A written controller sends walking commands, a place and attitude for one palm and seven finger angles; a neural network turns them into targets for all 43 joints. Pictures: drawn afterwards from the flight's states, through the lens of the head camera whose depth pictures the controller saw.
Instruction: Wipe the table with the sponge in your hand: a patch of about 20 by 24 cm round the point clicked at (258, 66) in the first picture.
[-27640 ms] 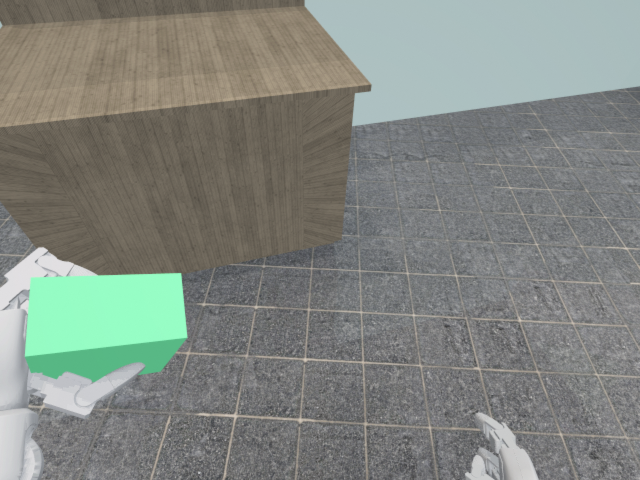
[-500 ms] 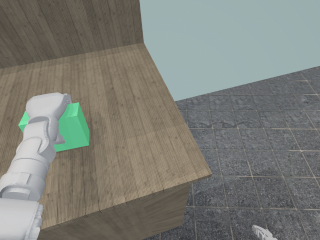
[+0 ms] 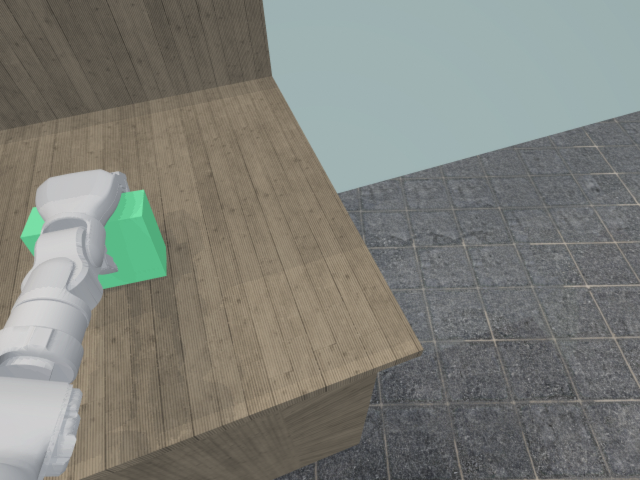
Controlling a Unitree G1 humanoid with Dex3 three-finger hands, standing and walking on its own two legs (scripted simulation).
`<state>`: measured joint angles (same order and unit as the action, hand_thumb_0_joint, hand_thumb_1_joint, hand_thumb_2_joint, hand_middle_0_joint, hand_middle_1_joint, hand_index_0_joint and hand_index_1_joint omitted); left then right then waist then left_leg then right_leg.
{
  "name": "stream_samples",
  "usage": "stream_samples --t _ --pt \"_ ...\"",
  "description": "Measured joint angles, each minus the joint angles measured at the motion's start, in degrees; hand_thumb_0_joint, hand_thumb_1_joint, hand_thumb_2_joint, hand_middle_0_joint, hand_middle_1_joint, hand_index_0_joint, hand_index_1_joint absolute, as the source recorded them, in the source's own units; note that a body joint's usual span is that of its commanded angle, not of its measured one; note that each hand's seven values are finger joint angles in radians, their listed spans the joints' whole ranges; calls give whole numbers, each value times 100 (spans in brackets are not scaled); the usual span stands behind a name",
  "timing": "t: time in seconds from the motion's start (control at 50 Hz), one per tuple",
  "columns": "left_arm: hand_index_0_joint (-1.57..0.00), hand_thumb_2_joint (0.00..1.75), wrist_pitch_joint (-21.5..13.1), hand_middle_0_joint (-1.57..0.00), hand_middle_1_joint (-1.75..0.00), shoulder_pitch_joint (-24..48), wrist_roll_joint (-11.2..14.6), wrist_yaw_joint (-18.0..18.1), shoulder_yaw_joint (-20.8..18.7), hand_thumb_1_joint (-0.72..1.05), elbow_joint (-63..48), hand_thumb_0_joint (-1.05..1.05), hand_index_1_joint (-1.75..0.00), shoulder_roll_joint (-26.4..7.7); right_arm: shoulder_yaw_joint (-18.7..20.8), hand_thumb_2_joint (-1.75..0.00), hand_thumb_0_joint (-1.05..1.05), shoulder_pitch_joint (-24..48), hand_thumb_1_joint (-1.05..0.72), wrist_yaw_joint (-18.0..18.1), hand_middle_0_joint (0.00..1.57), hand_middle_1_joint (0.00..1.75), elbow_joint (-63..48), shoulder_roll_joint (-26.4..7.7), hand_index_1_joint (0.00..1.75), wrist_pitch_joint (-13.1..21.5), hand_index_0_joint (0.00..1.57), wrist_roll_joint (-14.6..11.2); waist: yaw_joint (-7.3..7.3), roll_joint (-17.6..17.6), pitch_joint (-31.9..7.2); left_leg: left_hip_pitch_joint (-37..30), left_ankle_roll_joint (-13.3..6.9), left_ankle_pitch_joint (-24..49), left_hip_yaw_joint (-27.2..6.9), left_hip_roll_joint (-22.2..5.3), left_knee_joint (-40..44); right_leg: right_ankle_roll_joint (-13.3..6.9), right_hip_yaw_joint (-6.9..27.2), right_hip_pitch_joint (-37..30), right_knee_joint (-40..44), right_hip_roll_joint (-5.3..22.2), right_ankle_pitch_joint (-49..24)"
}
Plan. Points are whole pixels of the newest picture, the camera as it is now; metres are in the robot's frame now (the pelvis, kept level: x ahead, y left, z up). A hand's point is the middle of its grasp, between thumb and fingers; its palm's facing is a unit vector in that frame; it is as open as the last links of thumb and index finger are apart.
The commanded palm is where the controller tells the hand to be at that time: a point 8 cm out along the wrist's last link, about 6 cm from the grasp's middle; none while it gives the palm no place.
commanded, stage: slide across to the middle lane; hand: left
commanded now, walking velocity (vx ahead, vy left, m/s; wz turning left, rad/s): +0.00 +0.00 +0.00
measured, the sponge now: (108, 252) +0.39 +0.32 +0.05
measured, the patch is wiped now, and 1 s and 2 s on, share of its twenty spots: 0.40 0.55 0.55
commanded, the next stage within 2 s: wipe back along the middle lane in 0.44 s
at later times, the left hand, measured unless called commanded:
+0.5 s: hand (141, 216) +0.43 +0.27 +0.09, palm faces -0.05 -0.01 -1.00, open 10.3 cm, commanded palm +0.41 +0.24 +0.14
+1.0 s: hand (162, 232) +0.40 +0.23 +0.09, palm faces +0.00 -0.01 -1.00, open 10.4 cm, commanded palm +0.36 +0.22 +0.12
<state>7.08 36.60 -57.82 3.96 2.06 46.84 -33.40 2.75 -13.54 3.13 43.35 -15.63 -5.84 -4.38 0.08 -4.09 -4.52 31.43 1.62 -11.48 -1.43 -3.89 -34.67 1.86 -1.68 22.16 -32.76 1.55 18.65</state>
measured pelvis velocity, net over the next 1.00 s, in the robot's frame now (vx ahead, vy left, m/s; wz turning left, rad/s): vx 0.03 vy -0.01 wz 0.02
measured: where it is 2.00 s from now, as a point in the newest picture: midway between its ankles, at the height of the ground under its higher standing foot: outside the picture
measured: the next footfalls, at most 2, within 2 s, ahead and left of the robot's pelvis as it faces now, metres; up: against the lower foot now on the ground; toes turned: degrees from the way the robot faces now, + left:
none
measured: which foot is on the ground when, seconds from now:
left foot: down 0.00-1.00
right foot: down 0.00-1.00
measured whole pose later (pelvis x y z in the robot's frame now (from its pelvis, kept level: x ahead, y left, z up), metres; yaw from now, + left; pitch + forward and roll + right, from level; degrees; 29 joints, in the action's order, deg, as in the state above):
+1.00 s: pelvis +0.03 -0.01 +0.00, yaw +1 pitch +5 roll -1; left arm 23.1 28.1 -57.0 6.0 12.1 30.6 -20.4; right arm 0.8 -5.8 0.7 40.7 -14.8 -8.6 -4.6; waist -2.4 -4.7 -5.8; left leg 24.9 2.4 -13.3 -1.9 -3.0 -32.9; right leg 1.4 -2.5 15.6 -31.7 2.4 21.2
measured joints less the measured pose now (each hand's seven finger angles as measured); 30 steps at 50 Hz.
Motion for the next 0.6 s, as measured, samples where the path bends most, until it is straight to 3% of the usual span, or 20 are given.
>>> stream_samples --t 0.16,0.28,0.6 --pt "-73 105 368 -72 -130 95 94 61 419 -54 -276 1 -131 356 -64 -90 1 243 -91 -14 20 30 54 109 30 131 20 -27 -97 36 41 -168 -20 6 -7 78 103 7 -28 -190 111 74 7" --pt "-73 105 560 -72 -130 174 64 132 483 -54 -262 1 -131 673 -155 -90 1 541 -90 -58 20 30 -41 181 30 148 20 6 -95 40 7 -236 -24 -24 19 94 132 24 -8 -251 143 95 28" --pt "-72 105 1111 -71 -131 -3 110 101 773 -53 -647 1 -132 989 -111 -90 1 576 -90 -168 20 30 -119 94 30 -28 20 29 -178 3 -68 -362 26 -162 -41 81 94 -6 -71 -427 158 75 156"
